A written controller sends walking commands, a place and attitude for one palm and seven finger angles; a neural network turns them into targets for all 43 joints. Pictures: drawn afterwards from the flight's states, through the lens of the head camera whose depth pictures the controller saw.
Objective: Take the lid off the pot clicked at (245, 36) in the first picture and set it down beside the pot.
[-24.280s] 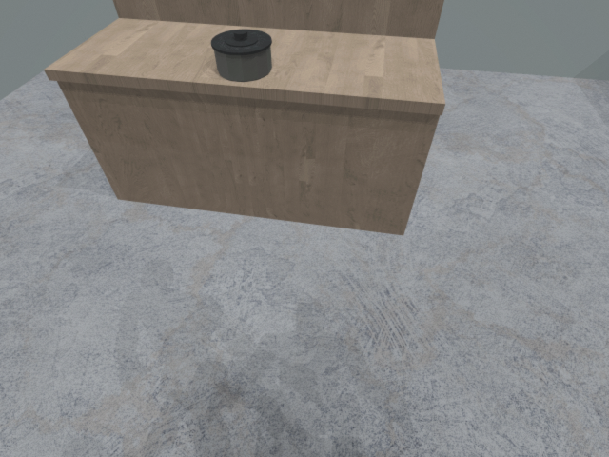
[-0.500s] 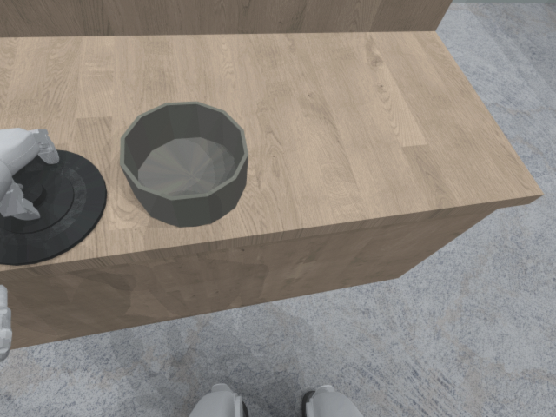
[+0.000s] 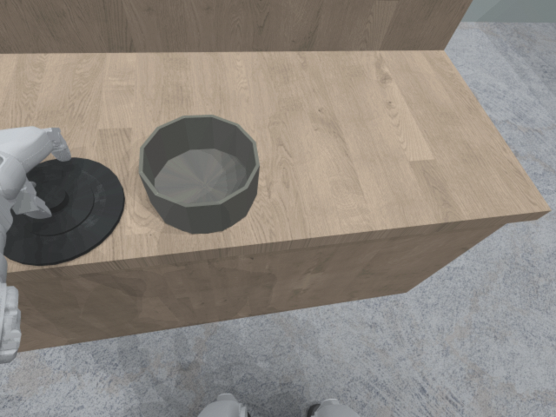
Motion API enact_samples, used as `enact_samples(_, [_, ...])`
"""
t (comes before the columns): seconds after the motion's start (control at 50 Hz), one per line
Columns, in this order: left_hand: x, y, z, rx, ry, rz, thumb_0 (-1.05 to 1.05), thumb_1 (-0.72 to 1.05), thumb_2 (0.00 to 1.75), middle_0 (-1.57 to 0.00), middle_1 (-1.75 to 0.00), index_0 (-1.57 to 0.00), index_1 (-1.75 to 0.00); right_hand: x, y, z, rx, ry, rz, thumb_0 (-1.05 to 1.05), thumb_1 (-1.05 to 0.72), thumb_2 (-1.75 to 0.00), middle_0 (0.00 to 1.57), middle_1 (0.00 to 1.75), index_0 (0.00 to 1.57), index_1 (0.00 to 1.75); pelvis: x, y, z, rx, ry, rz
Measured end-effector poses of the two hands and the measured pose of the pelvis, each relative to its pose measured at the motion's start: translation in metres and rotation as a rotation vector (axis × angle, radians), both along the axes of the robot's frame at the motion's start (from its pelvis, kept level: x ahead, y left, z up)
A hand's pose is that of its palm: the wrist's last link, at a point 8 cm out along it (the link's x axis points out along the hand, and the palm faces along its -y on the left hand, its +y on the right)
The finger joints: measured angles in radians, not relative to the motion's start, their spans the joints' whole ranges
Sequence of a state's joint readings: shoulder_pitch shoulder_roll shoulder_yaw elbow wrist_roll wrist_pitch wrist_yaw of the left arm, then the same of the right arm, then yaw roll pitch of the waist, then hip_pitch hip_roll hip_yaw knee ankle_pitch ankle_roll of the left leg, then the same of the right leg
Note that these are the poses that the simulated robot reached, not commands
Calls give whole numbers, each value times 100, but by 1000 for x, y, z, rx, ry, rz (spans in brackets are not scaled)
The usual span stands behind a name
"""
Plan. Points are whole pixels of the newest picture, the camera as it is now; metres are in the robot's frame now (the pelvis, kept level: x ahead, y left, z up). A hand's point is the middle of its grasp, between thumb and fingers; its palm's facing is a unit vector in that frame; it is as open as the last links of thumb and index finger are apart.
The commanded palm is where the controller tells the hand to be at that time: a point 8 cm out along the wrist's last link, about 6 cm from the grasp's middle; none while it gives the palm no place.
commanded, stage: raise the empty hand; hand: left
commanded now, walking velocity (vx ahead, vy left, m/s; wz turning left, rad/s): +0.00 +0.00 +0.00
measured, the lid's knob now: (51, 198) +0.45 +0.35 -0.04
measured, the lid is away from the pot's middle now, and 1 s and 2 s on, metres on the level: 0.24 0.24 0.24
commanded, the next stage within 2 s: draw the hand back to the body in 1.00 s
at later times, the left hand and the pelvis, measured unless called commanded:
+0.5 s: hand (13, 161) +0.43 +0.34 +0.08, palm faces -0.39 -0.12 -0.91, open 11.0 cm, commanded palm +0.45 +0.33 +0.14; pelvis +0.01 -0.01 +0.02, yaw +1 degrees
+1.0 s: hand out of the picture +0.42 +0.34 +0.13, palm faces -0.39 -0.14 -0.91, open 11.1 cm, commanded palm +0.45 +0.34 +0.18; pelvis +0.01 -0.03 +0.03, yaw +2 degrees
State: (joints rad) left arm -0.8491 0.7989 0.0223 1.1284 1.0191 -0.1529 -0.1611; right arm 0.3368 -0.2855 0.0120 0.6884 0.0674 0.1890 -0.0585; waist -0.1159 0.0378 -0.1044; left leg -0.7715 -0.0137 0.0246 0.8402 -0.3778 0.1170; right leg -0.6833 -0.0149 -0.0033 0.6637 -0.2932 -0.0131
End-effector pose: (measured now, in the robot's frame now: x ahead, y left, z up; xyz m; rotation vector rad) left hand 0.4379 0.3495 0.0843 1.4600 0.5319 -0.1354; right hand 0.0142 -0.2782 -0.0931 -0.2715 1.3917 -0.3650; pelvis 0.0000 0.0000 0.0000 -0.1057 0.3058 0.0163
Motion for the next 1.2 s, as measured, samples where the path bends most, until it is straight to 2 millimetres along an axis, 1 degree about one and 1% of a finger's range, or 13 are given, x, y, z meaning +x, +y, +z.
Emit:
enact_samples(0.08, [0,-5,12,-2,-10,-12,0,0,63,-36,-87,-36,-87,4,1,0,12,-14,3,0,-90,-90,20,30,20,30,2,0,3,4,-15,2])
enact_samples(0.2, [1,-10,24,0,-11,-9,0,0,63,-36,-87,-36,-87,9,2,2,28,-42,5,0,-90,-90,20,30,20,30,3,-2,7,14,-34,-2])
enact_samples(0.32, [2,-8,37,2,-19,5,0,0,63,-36,-87,-36,-87,12,0,5,31,-63,4,0,-90,-90,20,30,20,30,6,-5,11,21,-47,-5])
enact_samples(0.38, [0,-7,46,6,-29,4,0,0,63,-36,-87,-36,-87,13,-2,6,32,-66,4,0,-90,-90,20,30,20,30,8,-6,13,23,-55,-3])
enact_samples(0.48, [-4,-7,55,11,-12,8,0,0,63,-36,-87,-36,-87,18,-6,8,34,-67,12,0,-90,-90,20,30,20,30,10,-8,16,28,-70,2])
enact_samples(0.74, [-6,-15,89,8,-54,-1,0,0,63,-36,-87,-36,-87,47,-12,13,42,-137,47,0,-90,-90,20,30,20,30,13,-16,24,41,-104,11])
enact_samples(0.84, [-8,-13,95,16,-29,27,0,0,63,-36,-87,-36,-87,58,-13,14,51,-166,63,0,-90,-90,20,30,20,30,12,-20,25,46,-114,11])
enact_samples(0.92, [-9,-11,106,9,-43,30,0,0,63,-36,-87,-36,-87,62,-15,16,45,-179,71,0,-90,-90,20,30,20,30,13,-23,27,49,-119,15])
enact_samples(1.02, [-10,-6,107,16,3,59,0,0,63,-36,-87,-36,-87,63,-19,16,40,-171,76,0,-90,-90,20,30,20,30,14,-26,27,50,-116,15])
enact_samples(1.08, [-9,-6,108,9,-4,47,0,0,63,-36,-87,-36,-87,61,-23,16,30,-158,73,0,-90,-90,20,30,20,30,15,-27,27,49,-111,15])
enact_samples(1.2, [-9,-5,103,0,-1,41,0,0,63,-36,-87,-36,-87,54,-29,17,20,-125,58,0,-90,-90,20,30,20,30,17,-30,26,48,-104,16])
